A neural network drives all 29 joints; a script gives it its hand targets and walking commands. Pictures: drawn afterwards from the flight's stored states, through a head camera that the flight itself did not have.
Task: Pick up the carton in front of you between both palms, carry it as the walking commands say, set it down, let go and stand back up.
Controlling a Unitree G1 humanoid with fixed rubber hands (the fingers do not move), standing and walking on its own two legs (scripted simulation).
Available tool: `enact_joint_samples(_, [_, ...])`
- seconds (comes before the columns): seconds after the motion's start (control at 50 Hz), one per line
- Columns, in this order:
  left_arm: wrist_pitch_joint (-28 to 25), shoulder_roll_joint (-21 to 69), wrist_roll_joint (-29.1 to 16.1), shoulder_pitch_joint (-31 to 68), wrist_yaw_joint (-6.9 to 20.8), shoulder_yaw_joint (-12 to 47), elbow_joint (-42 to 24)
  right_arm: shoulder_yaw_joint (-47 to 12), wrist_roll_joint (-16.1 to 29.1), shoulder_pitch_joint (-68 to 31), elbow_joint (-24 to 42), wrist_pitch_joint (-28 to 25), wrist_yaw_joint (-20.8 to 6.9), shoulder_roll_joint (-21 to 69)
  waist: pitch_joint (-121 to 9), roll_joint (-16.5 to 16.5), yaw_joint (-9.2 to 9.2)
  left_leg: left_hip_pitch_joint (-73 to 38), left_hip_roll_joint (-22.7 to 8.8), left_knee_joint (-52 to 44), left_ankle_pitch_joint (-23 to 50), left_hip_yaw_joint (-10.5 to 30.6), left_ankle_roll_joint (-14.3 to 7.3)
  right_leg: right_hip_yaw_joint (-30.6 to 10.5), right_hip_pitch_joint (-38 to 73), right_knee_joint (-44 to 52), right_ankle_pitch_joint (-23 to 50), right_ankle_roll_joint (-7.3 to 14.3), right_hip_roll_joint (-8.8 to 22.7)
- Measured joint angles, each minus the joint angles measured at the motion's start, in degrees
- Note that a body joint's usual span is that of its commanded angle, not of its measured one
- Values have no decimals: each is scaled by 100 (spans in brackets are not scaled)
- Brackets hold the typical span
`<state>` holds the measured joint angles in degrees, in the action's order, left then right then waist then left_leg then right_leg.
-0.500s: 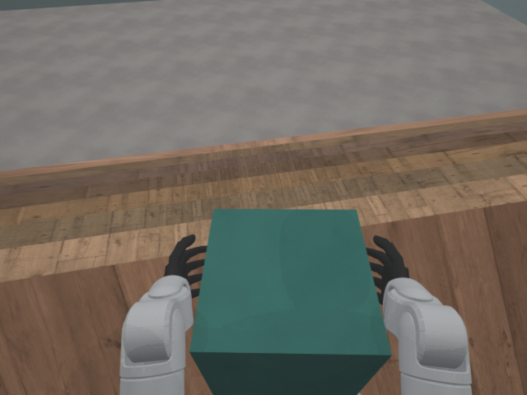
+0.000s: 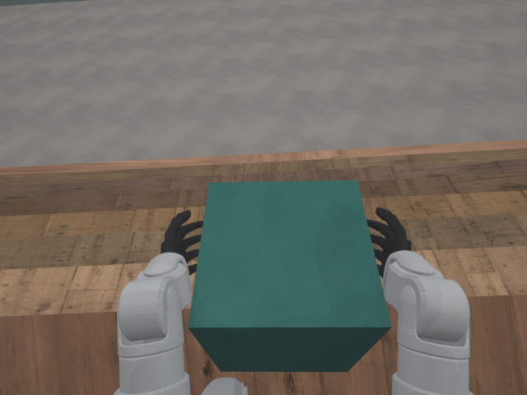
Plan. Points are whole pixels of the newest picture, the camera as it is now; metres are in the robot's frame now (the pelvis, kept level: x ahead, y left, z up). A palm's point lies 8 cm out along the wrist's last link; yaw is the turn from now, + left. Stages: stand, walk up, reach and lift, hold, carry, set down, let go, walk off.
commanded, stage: carry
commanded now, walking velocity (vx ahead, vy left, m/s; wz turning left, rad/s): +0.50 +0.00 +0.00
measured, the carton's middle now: (283, 283) +0.28 +0.01 +0.01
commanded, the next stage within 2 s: none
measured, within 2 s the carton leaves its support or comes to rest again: neither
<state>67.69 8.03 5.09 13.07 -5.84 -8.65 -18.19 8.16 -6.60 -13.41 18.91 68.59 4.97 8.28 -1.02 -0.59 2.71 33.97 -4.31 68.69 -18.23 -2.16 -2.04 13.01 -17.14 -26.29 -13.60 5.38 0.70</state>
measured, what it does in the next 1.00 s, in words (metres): walks ahead: left foot, then right foot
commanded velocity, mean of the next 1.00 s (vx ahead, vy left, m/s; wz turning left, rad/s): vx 0.50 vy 0.00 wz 0.00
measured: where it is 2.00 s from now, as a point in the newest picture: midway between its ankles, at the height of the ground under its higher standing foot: (294, 207)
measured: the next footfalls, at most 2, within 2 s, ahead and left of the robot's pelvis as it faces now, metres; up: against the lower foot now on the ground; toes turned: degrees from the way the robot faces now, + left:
left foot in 0.28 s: +0.37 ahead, +0.10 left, +0.00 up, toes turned +4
right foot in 0.78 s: +0.54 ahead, -0.06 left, +0.00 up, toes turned -1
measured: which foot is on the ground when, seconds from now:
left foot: up 0.00-0.26, down 0.28-0.80, up 0.82-1.00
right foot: down 0.00-0.28, up 0.30-0.76, down 0.78-1.00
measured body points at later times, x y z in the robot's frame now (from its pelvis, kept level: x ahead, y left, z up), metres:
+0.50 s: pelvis +0.30 +0.05 -0.01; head +0.39 +0.06 +0.44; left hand +0.71 +0.17 +0.06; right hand +0.68 -0.13 +0.07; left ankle +0.33 +0.10 -0.74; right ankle +0.28 -0.11 -0.66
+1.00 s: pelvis +0.62 -0.01 -0.06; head +0.65 -0.01 +0.39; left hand +0.98 +0.19 +0.04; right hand +1.01 -0.11 +0.05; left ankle +0.72 +0.06 -0.77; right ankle +0.50 -0.06 -0.74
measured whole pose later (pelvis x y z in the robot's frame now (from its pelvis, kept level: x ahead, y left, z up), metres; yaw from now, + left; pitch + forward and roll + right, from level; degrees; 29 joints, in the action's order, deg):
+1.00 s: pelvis +0.62 -0.01 -0.06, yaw -1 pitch +3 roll -1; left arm 66.1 -1.5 -1.4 39.3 -7.1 -9.2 10.4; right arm 15.8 -6.6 -37.9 -3.5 70.1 6.1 2.6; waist 0.0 -1.3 9.0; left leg 32.8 2.1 40.4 12.2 -3.5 -0.1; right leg 3.3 -16.6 -51.4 -37.7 6.7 -6.8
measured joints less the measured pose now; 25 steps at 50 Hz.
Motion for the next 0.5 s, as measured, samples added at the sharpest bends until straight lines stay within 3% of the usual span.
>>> enact_joint_samples(0.12, [-102,-267,-116,785,-69,-36,541,36,43,-667,-400,-89,101,-246,-82,7,-70,629,-136,-1660,846,-163,24,-157,764,259,-494,-164,-9])
enact_joint_samples(0.26, [70,-641,-118,1946,-113,-98,1690,206,260,-1847,-1618,45,167,-683,-145,78,-158,-91,280,-3565,1366,-651,-284,-267,1469,-415,-1622,-493,99])
enact_joint_samples(0.3, [75,-832,-183,2243,-111,-140,2060,243,263,-2206,-2107,-32,189,-704,-44,193,-287,-173,392,-3270,1306,-699,-374,-440,1082,-1836,-1676,-462,257])
enact_joint_samples(0.34, [61,-958,-259,2446,-117,-187,2403,247,270,-2424,-2489,-92,239,-711,137,216,-418,-217,435,-2964,804,-673,-437,-1029,303,-3626,-1543,-368,66])
enact_joint_samples(0.38, [90,-958,-242,2581,-130,-224,2588,274,304,-2483,-2640,-92,260,-743,326,166,-481,-427,450,-3111,667,-619,-373,-1284,-420,-4644,-1317,-273,-74])
enact_joint_samples(0.42, [119,-900,-193,2668,-154,-263,2591,328,377,-2488,-2607,-90,272,-776,496,121,-504,-668,471,-3374,632,-578,-378,-1359,-991,-4723,-1046,-256,-56])
enact_joint_samples(0.5, [72,-760,-107,2724,-192,-365,2290,504,439,-2514,-2330,-170,290,-731,714,65,-514,-1086,488,-3759,474,-506,-445,-1403,-1701,-3705,-834,-343,75])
